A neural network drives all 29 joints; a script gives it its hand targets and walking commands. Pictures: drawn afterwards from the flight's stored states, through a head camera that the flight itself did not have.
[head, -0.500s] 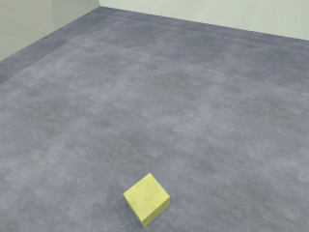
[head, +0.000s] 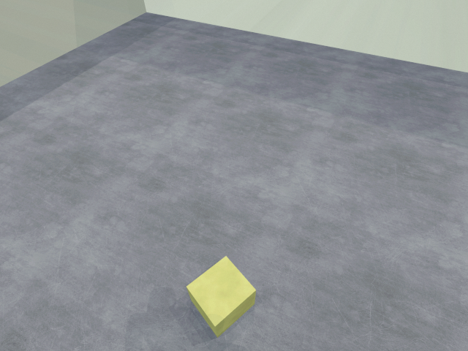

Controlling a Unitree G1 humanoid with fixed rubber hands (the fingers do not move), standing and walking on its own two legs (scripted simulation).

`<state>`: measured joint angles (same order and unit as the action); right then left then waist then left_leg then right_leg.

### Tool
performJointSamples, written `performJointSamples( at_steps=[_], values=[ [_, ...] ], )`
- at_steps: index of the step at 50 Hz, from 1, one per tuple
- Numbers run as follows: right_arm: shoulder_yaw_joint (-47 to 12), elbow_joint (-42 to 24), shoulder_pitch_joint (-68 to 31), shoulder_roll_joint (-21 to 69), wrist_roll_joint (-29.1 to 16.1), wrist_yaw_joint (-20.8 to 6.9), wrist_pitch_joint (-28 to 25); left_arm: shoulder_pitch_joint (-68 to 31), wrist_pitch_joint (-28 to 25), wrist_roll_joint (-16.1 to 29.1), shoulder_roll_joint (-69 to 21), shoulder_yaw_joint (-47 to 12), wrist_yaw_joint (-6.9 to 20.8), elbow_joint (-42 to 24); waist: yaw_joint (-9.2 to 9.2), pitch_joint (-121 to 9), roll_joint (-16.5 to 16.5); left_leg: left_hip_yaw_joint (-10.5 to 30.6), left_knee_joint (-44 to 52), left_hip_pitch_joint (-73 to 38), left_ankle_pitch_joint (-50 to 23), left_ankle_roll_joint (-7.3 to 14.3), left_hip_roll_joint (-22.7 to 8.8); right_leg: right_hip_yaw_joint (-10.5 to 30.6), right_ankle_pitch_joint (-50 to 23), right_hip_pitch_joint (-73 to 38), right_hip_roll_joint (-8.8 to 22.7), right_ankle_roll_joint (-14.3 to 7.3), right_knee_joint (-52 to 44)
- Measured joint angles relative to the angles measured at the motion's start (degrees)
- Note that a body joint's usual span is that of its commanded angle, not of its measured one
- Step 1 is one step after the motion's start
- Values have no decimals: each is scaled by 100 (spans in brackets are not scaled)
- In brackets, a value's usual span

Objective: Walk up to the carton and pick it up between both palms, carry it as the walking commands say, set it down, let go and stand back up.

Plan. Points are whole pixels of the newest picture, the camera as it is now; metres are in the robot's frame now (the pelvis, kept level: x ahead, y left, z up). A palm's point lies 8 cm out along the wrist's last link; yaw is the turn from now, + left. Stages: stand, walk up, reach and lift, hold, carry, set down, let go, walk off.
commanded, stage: walk up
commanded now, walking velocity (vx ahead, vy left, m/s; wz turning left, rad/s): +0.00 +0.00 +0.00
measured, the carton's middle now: (221, 295) +0.47 +0.09 -0.70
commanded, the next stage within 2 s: none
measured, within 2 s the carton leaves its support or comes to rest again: neither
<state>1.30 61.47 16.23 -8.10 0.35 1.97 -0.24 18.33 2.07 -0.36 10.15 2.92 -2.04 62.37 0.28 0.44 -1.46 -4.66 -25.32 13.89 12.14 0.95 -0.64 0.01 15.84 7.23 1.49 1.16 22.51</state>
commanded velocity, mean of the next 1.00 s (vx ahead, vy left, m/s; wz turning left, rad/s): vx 0.05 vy -0.05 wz -0.02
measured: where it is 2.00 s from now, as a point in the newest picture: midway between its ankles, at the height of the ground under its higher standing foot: outside the picture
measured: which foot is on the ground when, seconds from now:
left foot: down 0.00-0.24, up 0.26-0.56, down 0.58-1.00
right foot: down 0.00-0.58, up 0.60-1.00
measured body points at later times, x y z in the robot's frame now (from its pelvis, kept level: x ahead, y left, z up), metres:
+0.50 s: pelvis +0.04 +0.01 +0.01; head +0.06 +0.00 +0.46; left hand -0.08 +0.22 -0.14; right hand +0.08 -0.23 -0.15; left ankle +0.11 +0.17 -0.70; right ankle -0.04 -0.13 -0.74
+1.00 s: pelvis +0.06 +0.01 -0.01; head +0.09 -0.01 +0.44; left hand +0.17 +0.26 -0.14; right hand +0.09 -0.27 -0.16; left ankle +0.15 +0.17 -0.74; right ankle +0.06 -0.13 -0.72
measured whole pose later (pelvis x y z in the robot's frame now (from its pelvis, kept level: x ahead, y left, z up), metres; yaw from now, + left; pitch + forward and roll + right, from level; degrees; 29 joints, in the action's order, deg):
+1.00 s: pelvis +0.06 +0.01 -0.01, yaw +0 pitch +0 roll -2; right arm 5.2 57.3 13.7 -14.5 1.4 2.8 2.8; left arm 8.9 3.9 -0.7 12.5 3.5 1.8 53.0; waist -1.9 3.1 4.3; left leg -4.1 -30.0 22.9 7.3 -2.7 -10.6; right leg -4.8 19.2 19.1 1.4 1.7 39.7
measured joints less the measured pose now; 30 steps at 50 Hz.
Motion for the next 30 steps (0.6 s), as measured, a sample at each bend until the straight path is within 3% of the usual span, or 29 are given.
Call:
performJointSamples(
  at_steps=[3,11,13,15,18,21,24,27,29,30],
  values=[
    [-15,61,-6,-67,-7,-28,-51,34,-143,-27,-200,-116,-7,100,-93,52,194,63,238,-188,-139,-65,-64,-64,-61,-164,-81,-47,-174],
    [-52,373,137,-50,-17,-38,2,68,-313,3,-389,-228,-9,150,-103,-27,288,150,328,-299,-213,-170,-150,-145,-28,-220,-180,-204,-97],
    [-14,418,256,-19,-22,-81,52,169,-308,-14,-419,-182,23,71,-59,-120,252,133,-129,-105,405,-139,-176,-163,85,-179,-190,-254,-10],
    [48,428,348,-36,5,-150,122,319,-316,-46,-439,-90,25,13,64,-231,175,68,-1179,355,880,-187,-165,-152,93,-157,-130,-291,-32],
    [150,337,273,-140,113,-224,94,623,-368,-114,-429,-31,1,69,193,-263,43,20,-2109,866,919,-258,-168,-22,-7,-291,11,-237,-299],
    [269,192,107,-290,133,-268,14,874,-454,-126,-391,-30,-18,197,226,-181,25,35,-2395,1235,590,-298,-245,22,-43,-478,159,-90,-517],
    [280,-2,-72,-375,112,-294,16,1063,-501,-152,-329,-63,-18,304,266,-45,64,6,-2013,1380,226,-303,-369,-6,41,-651,279,40,-613],
    [233,-234,-304,-330,71,-285,-43,1172,-478,-129,-284,-80,3,401,200,137,69,-72,-799,1036,-39,-269,-397,-81,331,-739,347,163,-371],
    [231,-362,-399,-301,68,-233,-168,1233,-447,-100,-290,-83,4,407,173,218,140,-108,-253,729,-521,-237,-409,-104,766,-584,315,203,268],
    [234,-398,-504,-223,74,-168,-218,1130,-386,-88,-248,-54,0,395,149,360,56,-132,-446,774,-673,-184,-376,-51,1074,-382,350,206,878]
  ],
)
